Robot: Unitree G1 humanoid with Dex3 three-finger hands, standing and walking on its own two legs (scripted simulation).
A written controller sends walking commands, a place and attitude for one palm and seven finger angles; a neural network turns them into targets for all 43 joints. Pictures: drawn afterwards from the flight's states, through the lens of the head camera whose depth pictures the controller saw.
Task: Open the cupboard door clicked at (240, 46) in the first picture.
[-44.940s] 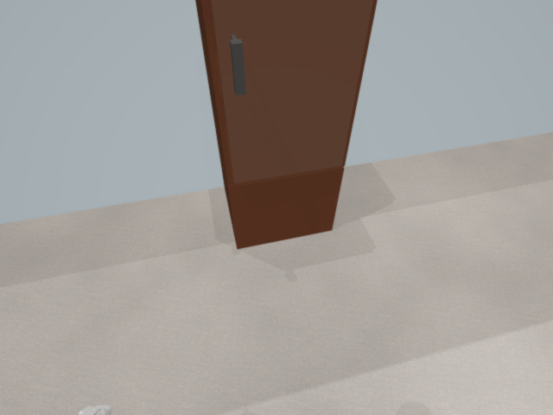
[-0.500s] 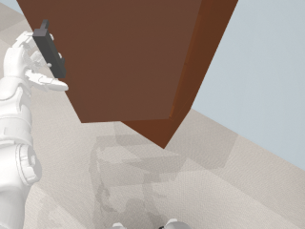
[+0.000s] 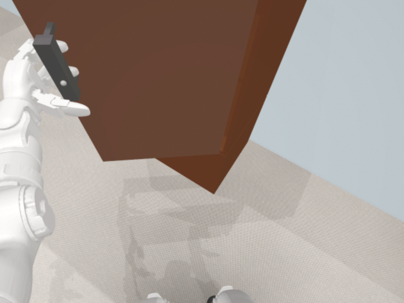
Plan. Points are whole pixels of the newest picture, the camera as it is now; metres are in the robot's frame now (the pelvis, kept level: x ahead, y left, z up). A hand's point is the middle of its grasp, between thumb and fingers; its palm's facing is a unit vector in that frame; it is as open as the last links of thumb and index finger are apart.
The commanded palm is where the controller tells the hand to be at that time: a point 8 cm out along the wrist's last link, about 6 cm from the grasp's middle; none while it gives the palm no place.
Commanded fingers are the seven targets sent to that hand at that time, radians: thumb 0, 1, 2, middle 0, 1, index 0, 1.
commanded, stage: slide the fingers in behind the handle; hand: left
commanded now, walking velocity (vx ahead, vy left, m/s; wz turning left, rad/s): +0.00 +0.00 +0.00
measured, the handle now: (62, 63) +0.56 +0.23 +0.13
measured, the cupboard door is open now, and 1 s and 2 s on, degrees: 39 38 76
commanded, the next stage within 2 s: close the thumb around the handle in 0.10 s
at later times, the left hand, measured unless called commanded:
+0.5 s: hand (66, 81) +0.51 +0.22 +0.12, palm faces +0.02 -1.00 +0.01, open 11.4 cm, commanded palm +0.48 +0.27 +0.12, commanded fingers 0.00 0.40 0.68 -0.36 -1.30 -0.36 -1.30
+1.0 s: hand (68, 83) +0.51 +0.21 +0.12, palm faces +0.03 -1.00 +0.00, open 6.2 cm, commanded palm +0.48 +0.26 +0.12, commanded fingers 0.00 0.90 0.90 -0.40 -1.35 -0.40 -1.35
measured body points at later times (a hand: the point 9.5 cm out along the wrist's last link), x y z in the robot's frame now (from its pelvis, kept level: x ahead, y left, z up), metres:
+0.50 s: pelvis +0.01 +0.01 +0.00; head +0.10 +0.02 +0.44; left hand +0.50 +0.27 +0.13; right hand +0.00 -0.26 -0.11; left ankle -0.01 +0.09 -0.70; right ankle +0.01 -0.11 -0.70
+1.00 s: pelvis +0.00 +0.00 +0.00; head +0.10 +0.02 +0.44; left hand +0.50 +0.27 +0.13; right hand +0.01 -0.27 -0.11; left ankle -0.01 +0.09 -0.70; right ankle +0.01 -0.11 -0.70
